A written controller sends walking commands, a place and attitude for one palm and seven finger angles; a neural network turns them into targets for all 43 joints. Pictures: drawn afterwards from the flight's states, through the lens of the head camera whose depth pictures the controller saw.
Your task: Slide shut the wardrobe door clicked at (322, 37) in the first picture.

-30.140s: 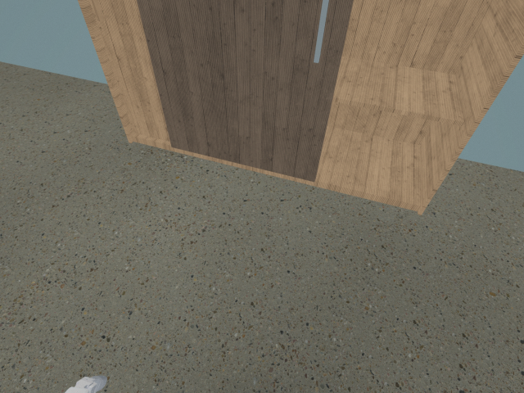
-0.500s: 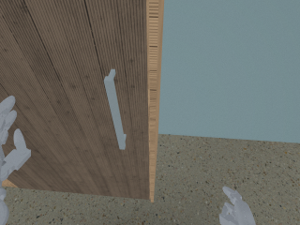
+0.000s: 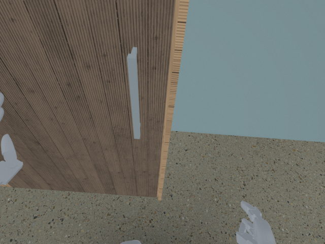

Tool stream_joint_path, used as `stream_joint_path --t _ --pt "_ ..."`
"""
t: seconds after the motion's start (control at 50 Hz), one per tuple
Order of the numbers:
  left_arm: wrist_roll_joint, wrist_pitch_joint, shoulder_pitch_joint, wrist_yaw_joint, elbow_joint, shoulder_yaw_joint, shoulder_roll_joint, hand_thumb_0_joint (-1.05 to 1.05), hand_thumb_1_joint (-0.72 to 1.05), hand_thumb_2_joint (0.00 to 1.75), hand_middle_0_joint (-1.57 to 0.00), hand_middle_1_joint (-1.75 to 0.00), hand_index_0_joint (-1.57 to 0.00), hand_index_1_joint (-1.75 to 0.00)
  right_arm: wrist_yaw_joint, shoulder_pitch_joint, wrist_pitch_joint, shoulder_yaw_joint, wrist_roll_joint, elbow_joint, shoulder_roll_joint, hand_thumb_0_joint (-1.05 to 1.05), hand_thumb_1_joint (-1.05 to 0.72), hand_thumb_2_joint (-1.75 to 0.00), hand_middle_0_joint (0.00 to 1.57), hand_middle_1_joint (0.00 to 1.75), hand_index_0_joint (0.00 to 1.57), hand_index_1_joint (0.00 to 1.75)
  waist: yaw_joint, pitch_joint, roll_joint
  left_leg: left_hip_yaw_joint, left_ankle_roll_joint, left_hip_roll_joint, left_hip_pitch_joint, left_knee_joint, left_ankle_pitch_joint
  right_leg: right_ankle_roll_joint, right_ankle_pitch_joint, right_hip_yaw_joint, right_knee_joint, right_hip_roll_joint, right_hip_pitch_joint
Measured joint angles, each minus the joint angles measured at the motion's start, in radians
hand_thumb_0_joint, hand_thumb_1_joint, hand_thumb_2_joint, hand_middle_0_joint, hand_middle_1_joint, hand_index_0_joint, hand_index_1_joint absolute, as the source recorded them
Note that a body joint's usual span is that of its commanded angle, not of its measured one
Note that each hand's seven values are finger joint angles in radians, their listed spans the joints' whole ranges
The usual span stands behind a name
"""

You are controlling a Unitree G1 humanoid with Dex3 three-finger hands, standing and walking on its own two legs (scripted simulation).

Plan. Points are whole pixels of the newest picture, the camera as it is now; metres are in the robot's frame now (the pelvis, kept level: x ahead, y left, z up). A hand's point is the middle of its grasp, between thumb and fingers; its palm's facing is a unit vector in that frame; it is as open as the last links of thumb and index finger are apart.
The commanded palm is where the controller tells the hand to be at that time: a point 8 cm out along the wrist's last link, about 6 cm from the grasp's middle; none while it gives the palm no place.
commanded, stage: step back with the hand held close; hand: left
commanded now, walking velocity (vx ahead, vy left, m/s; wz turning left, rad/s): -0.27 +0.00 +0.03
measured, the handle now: (136, 100) +0.46 +0.12 +0.10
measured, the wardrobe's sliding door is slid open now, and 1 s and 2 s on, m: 0.00 0.00 0.00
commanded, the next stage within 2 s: stop stepping back and stand still in 0.56 s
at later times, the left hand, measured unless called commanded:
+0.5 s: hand out of the picture +0.13 +0.27 +0.20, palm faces +0.36 -0.82 -0.44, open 7.4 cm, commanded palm +0.07 +0.31 +0.19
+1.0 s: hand out of the picture +0.01 +0.27 +0.19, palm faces +0.41 -0.81 -0.42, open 7.4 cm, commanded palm -0.05 +0.32 +0.19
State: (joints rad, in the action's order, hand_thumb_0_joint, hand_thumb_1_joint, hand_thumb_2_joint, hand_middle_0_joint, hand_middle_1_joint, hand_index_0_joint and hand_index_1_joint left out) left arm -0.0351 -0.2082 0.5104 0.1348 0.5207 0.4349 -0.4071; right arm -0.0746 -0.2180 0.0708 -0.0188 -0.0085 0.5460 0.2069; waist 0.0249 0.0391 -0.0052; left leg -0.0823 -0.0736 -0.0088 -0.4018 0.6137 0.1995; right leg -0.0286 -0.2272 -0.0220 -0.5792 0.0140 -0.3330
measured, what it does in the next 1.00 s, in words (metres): walks backwards: right foot, then left foot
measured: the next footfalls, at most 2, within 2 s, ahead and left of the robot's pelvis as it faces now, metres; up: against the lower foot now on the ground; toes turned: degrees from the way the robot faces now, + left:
right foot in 0.58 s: -0.16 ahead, -0.09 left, +0.00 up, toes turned +0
left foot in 0.82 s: -0.13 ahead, +0.13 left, +0.00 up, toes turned +3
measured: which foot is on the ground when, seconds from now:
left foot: down 0.00-0.60, up 0.62-0.80, down 0.82-1.00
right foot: down 0.00-0.20, up 0.22-0.56, down 0.58-1.00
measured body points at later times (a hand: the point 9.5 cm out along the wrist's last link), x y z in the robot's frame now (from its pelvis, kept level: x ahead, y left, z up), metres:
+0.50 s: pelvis -0.08 +0.02 +0.02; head -0.06 +0.05 +0.47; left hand +0.10 +0.31 +0.22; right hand +0.07 -0.21 -0.06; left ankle +0.02 +0.10 -0.72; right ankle -0.13 -0.12 -0.69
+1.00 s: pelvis -0.19 +0.02 +0.01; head -0.20 +0.05 +0.46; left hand -0.02 +0.31 +0.21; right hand -0.04 -0.22 -0.05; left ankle -0.18 +0.12 -0.72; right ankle -0.17 -0.09 -0.72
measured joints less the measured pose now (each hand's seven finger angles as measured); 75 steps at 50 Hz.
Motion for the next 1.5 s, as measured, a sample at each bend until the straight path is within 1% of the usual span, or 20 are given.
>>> stream_joint_path --t 0.16,0.2,0.26,0.34,0.52,0.6,0.68,0.72,0.76,0.84,0.96,1.06,1.14,1.18,1.24,1.28,1.36,1.44,1.48,1.5 --pt "0.000 -0.005 -0.019 0.022 0.012 -0.039 0.031 0.01 0.89 0.90 -0.21 -0.30 -0.21 -0.31 0.012 -0.007 0.005 -0.002 0.010 0.063 -0.002 0.01 -0.91 -0.90 0.21 0.30 0.21 0.30 0.005 -0.017 -0.029 0.047 0.054 0.026 -0.055 0.185 0.176 0.003 0.032 0.012 -0.003 0.013 -0.047" --pt "-0.002 -0.001 -0.025 0.025 0.033 -0.042 0.019 0.01 0.89 0.90 -0.21 -0.30 -0.21 -0.31 0.008 -0.017 0.004 -0.005 0.010 0.062 0.005 0.01 -0.91 -0.90 0.21 0.30 0.21 0.30 -0.010 -0.029 -0.038 0.072 0.052 0.017 0.006 0.082 0.153 -0.007 0.028 0.008 -0.025 0.018 -0.074" --pt "0.001 -0.012 -0.060 0.030 0.030 -0.019 -0.011 0.01 0.89 0.90 -0.22 -0.30 -0.21 -0.31 -0.005 0.001 0.017 0.006 0.020 0.067 -0.011 0.01 -0.91 -0.90 0.21 0.30 0.21 0.30 -0.030 0.012 -0.059 0.072 0.016 0.032 -0.009 0.066 0.068 0.010 -0.136 0.049 -0.220 -0.005 -0.142" --pt "-0.015 -0.019 -0.025 0.026 0.053 0.029 -0.044 0.01 0.89 0.90 -0.22 -0.30 -0.21 -0.31 0.014 0.000 0.048 0.011 0.030 0.073 -0.046 0.01 -0.91 -0.90 0.21 0.30 0.21 0.30 -0.042 0.021 -0.043 0.080 0.012 0.003 0.006 -0.029 -0.004 0.014 -0.237 0.045 -0.398 -0.067 -0.158" --pt "-0.030 -0.020 0.059 0.015 0.072 0.007 -0.052 0.01 0.89 0.90 -0.21 -0.30 -0.21 -0.31 0.025 -0.001 0.059 0.001 0.029 0.078 -0.050 0.01 -0.91 -0.90 0.21 0.30 0.21 0.30 -0.027 -0.040 0.002 0.057 0.026 -0.032 -0.006 -0.203 -0.151 0.017 -0.210 0.004 -0.049 -0.058 0.068" --pt "-0.039 -0.010 0.049 0.006 0.022 0.007 -0.061 0.01 0.89 0.90 -0.21 -0.30 -0.21 -0.31 0.020 0.031 0.035 0.004 0.029 0.073 -0.038 0.01 -0.90 -0.90 0.21 0.30 0.21 0.30 -0.016 -0.043 0.010 0.044 0.045 -0.030 -0.058 -0.193 -0.178 0.039 -0.048 -0.003 0.178 -0.050 0.164" --pt "-0.038 -0.007 0.057 -0.004 0.008 -0.039 -0.038 0.01 0.89 0.90 -0.22 -0.30 -0.21 -0.31 0.012 0.025 0.012 0.014 0.012 0.112 -0.017 0.01 -0.91 -0.90 0.21 0.30 0.21 0.30 0.008 -0.071 -0.008 0.084 0.094 0.019 -0.124 0.166 0.124 0.034 -0.030 0.020 0.158 -0.033 0.125" --pt "-0.026 -0.007 0.069 -0.002 0.010 -0.042 -0.028 0.01 0.89 0.89 -0.22 -0.30 -0.21 -0.31 0.002 0.009 0.002 0.013 0.008 0.114 -0.014 0.01 -0.91 -0.90 0.21 0.30 0.21 0.30 0.009 -0.094 -0.044 0.072 0.096 0.038 -0.106 0.272 0.165 0.031 -0.024 0.034 0.151 -0.010 0.103" --pt "-0.016 -0.004 0.064 0.005 -0.003 -0.039 -0.021 0.01 0.89 0.89 -0.22 -0.30 -0.22 -0.31 -0.011 -0.002 0.000 0.009 0.006 0.100 -0.004 0.01 -0.91 -0.90 0.21 0.30 0.21 0.30 -0.004 -0.103 -0.062 0.061 0.085 0.030 -0.037 0.214 0.154 0.027 -0.021 0.031 0.136 0.003 0.082" --pt "-0.012 0.012 0.014 0.022 -0.029 -0.043 -0.007 0.01 0.89 0.89 -0.22 -0.30 -0.22 -0.31 -0.031 -0.010 0.028 0.030 0.001 0.073 0.030 0.01 -0.91 -0.90 0.21 0.30 0.21 0.30 -0.040 -0.088 -0.041 0.083 0.059 0.008 0.137 -0.099 0.120 0.008 -0.050 -0.011 0.044 0.009 0.029" --pt "-0.012 0.019 0.045 0.026 0.005 -0.014 -0.026 0.02 0.89 0.90 -0.22 -0.30 -0.21 -0.31 -0.012 -0.021 0.064 0.015 0.004 0.052 -0.019 0.01 -0.91 -0.90 0.20 0.29 0.20 0.30 -0.046 -0.052 -0.084 0.063 0.050 0.038 0.178 -0.128 0.050 0.018 -0.105 0.008 -0.001 0.013 0.048" --pt "0.003 -0.015 0.038 0.016 -0.014 -0.023 -0.021 0.01 0.89 0.90 -0.22 -0.30 -0.21 -0.31 0.007 -0.048 0.053 -0.003 0.008 0.074 -0.027 0.01 -0.91 -0.90 0.21 0.30 0.21 0.30 -0.042 -0.078 -0.021 0.095 0.050 0.011 0.152 -0.076 0.089 0.047 -0.039 -0.026 0.087 -0.029 0.096" --pt "0.005 -0.005 0.019 0.009 -0.061 -0.028 0.000 0.01 0.89 0.90 -0.22 -0.30 -0.21 -0.31 0.011 -0.052 0.011 0.008 0.001 0.104 -0.020 0.01 -0.90 -0.90 0.21 0.30 0.21 0.30 -0.012 -0.098 -0.017 0.081 0.044 0.021 0.039 0.202 0.219 0.083 0.006 -0.014 0.084 -0.027 0.069" --pt "0.004 0.003 -0.001 0.010 -0.084 -0.034 0.019 0.01 0.89 0.90 -0.21 -0.30 -0.21 -0.31 0.010 -0.052 0.003 0.009 0.003 0.118 -0.010 0.01 -0.91 -0.90 0.21 0.30 0.21 0.30 -0.005 -0.093 -0.029 0.064 0.039 0.014 0.027 0.245 0.215 0.071 0.028 -0.010 0.065 -0.015 0.062" --pt "0.005 0.019 -0.027 0.018 -0.103 -0.053 0.050 0.01 0.89 0.90 -0.21 -0.30 -0.21 -0.31 -0.004 -0.062 0.000 0.010 0.008 0.114 0.015 0.01 -0.91 -0.90 0.21 0.30 0.21 0.30 -0.012 -0.103 -0.016 0.070 0.030 -0.018 0.090 0.070 0.246 0.056 -0.073 -0.032 -0.014 -0.011 0.026" --pt "0.006 0.031 -0.047 0.026 -0.101 -0.060 0.062 0.01 0.89 0.90 -0.21 -0.30 -0.21 -0.31 -0.014 -0.052 0.009 0.016 0.011 0.109 0.019 0.01 -0.91 -0.90 0.21 0.30 0.21 0.30 -0.024 -0.085 -0.014 0.074 0.039 -0.017 0.088 0.039 0.131 0.049 -0.200 -0.014 -0.152 -0.021 -0.027" --pt "0.022 0.026 -0.053 0.021 -0.074 -0.041 0.023 0.02 0.89 0.90 -0.21 -0.30 -0.21 -0.31 0.003 -0.062 0.043 0.014 0.013 0.113 -0.033 0.02 -0.91 -0.90 0.21 0.30 0.21 0.30 -0.047 -0.070 -0.052 0.075 0.042 0.000 0.117 -0.017 0.065 0.034 -0.202 0.013 -0.448 -0.042 -0.110" --pt "0.023 0.002 0.000 0.021 -0.027 -0.019 -0.006 0.02 0.89 0.90 -0.21 -0.30 -0.21 -0.31 0.021 -0.087 0.054 -0.008 0.012 0.106 -0.054 0.01 -0.91 -0.90 0.21 0.30 0.21 0.30 -0.049 -0.083 -0.028 0.086 0.059 -0.024 0.132 -0.081 0.038 0.034 -0.186 -0.044 -0.201 -0.034 -0.018" --pt "0.023 -0.007 0.029 0.022 -0.016 0.002 -0.035 0.01 0.89 0.90 -0.21 -0.30 -0.21 -0.31 0.022 -0.095 0.048 -0.015 0.014 0.088 -0.057 0.01 -0.91 -0.90 0.21 0.30 0.21 0.30 -0.043 -0.088 -0.026 0.078 0.065 -0.025 0.101 -0.038 0.071 0.048 -0.187 -0.041 -0.006 -0.024 0.067" --pt "0.023 -0.011 0.032 0.020 -0.020 0.009 -0.040 0.01 0.89 0.90 -0.21 -0.30 -0.21 -0.31 0.022 -0.089 0.042 -0.015 0.013 0.085 -0.053 0.01 -0.91 -0.90 0.21 0.30 0.21 0.30 -0.034 -0.085 -0.020 0.076 0.061 -0.027 0.069 0.019 0.122 0.057 -0.099 -0.036 0.037 -0.026 0.068"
